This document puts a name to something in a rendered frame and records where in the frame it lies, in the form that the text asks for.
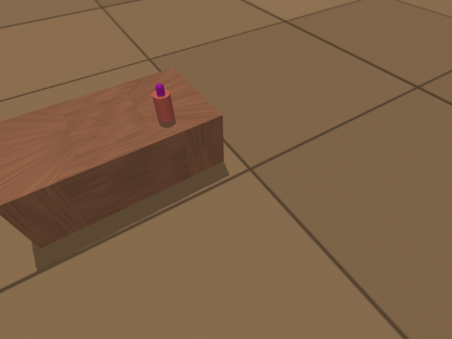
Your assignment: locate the bottle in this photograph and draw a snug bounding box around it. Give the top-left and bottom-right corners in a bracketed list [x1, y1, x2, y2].
[152, 83, 174, 122]

